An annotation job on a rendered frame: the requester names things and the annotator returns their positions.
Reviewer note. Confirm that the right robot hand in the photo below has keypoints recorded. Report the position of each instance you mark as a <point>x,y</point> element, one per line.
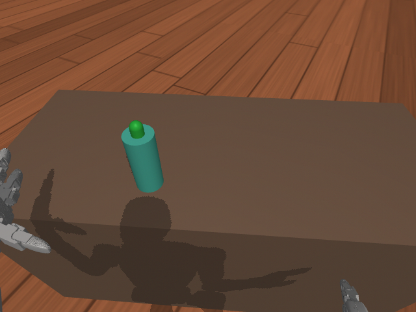
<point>350,298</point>

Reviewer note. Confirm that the bottle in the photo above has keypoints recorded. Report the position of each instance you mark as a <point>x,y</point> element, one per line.
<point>141,148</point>

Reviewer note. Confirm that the left robot hand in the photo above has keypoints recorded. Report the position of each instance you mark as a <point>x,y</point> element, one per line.
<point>13,234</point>

